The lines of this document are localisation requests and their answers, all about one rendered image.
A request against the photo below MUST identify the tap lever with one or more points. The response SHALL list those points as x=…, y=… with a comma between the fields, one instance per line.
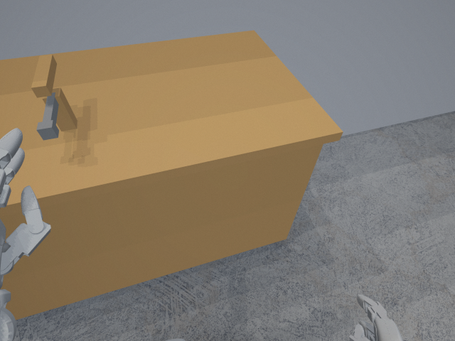
x=47, y=128

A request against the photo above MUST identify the counter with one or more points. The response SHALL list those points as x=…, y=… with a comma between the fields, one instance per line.
x=170, y=154

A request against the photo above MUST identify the left robot forearm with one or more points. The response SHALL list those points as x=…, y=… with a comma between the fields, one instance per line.
x=7, y=319

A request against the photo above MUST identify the right robot hand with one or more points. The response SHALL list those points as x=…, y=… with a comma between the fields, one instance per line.
x=384, y=328

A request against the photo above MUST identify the left robot hand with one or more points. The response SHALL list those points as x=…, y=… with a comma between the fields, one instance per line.
x=26, y=237

